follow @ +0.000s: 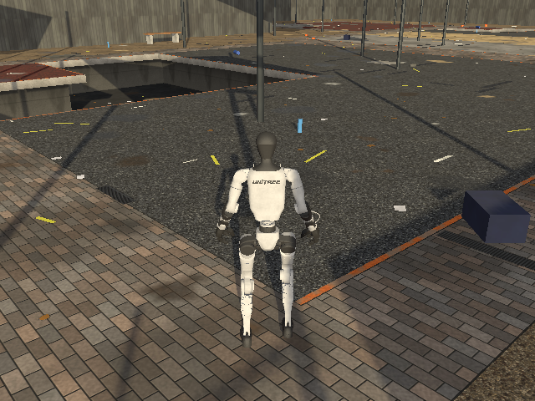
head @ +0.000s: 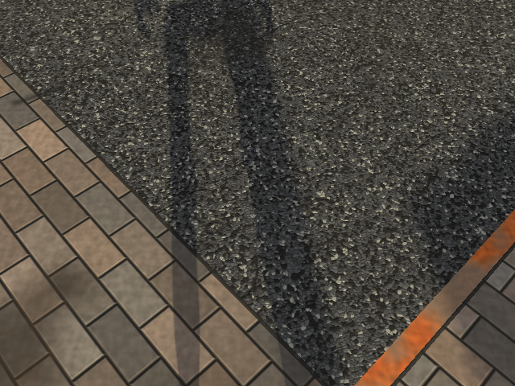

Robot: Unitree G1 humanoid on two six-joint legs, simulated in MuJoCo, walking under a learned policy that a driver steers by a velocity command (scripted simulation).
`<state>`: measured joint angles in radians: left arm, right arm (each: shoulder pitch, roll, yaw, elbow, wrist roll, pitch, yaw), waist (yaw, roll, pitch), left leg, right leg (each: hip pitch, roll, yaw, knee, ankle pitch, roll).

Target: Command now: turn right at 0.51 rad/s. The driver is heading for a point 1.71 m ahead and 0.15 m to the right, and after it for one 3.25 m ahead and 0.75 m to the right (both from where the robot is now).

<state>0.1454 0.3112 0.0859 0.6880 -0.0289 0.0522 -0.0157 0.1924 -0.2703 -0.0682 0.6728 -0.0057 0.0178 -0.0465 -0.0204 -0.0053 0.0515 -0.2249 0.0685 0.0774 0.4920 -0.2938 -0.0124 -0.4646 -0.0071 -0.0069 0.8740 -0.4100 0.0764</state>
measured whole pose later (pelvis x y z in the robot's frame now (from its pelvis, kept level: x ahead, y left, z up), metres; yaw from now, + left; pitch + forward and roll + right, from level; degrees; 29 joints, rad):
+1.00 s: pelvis +0.01 -0.03 +0.00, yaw -20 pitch -1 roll +0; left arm 0.21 0.23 0.04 0.76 0.01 0.02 0.01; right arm 0.20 -0.24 -0.03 0.73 -0.02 -0.01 -0.01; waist -0.01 0.01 0.03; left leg -0.24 0.02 -0.03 0.52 -0.25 -0.04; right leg -0.19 0.01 0.07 0.54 -0.33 0.01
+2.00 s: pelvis +0.14 -0.03 +0.01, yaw -19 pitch +0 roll -1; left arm 0.15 0.28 0.06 0.89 -0.02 -0.08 -0.01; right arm 0.46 -0.19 -0.02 1.00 0.00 -0.09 0.00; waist -0.06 -0.03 0.01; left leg 0.02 -0.03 0.02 0.22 -0.25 0.06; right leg -0.59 -0.08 0.00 0.93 -0.14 -0.03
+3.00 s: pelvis +0.68 -0.16 +0.00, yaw +3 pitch +1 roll +0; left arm 0.11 0.30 0.05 0.80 0.00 -0.11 0.00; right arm 0.28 -0.27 -0.07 0.74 0.01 -0.06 0.02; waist -0.03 -0.02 0.05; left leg -0.25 -0.11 -0.03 0.38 -0.15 0.11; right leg -0.58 -0.10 0.07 1.07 -0.30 0.02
